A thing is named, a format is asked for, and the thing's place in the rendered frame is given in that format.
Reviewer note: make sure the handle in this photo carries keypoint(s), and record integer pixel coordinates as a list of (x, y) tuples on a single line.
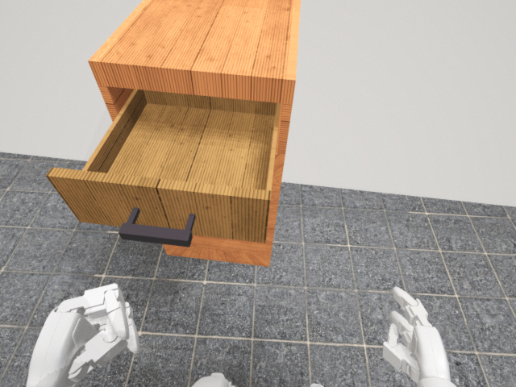
[(151, 234)]

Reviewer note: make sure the drawer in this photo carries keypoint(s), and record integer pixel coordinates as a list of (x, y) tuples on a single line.
[(171, 155)]

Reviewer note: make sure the cabinet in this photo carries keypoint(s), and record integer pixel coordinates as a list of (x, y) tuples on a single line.
[(241, 49)]

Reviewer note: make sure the right robot hand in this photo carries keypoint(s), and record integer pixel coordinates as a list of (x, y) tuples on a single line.
[(423, 354)]

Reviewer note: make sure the left robot hand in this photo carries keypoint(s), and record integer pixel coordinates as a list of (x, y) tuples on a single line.
[(57, 360)]

